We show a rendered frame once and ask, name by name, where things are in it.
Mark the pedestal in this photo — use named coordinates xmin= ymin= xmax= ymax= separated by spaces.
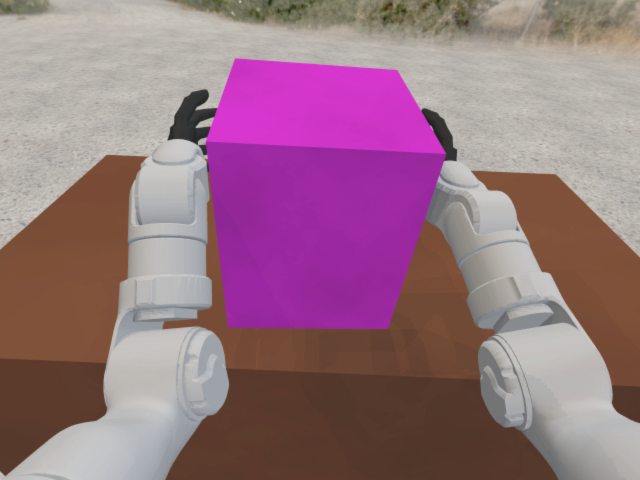
xmin=0 ymin=155 xmax=640 ymax=480

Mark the right robot forearm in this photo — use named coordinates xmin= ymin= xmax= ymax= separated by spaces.
xmin=425 ymin=161 xmax=613 ymax=401

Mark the left robot upper arm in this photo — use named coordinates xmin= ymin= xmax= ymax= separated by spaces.
xmin=1 ymin=326 xmax=229 ymax=480

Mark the carton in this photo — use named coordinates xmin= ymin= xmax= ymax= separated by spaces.
xmin=206 ymin=58 xmax=446 ymax=329

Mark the right robot hand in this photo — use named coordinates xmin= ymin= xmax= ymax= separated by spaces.
xmin=421 ymin=108 xmax=457 ymax=161

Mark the right robot upper arm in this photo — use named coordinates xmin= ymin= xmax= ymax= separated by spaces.
xmin=478 ymin=323 xmax=640 ymax=480

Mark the left robot forearm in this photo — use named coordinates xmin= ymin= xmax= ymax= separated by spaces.
xmin=103 ymin=139 xmax=212 ymax=406

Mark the left robot hand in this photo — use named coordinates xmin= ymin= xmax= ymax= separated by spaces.
xmin=167 ymin=89 xmax=217 ymax=172

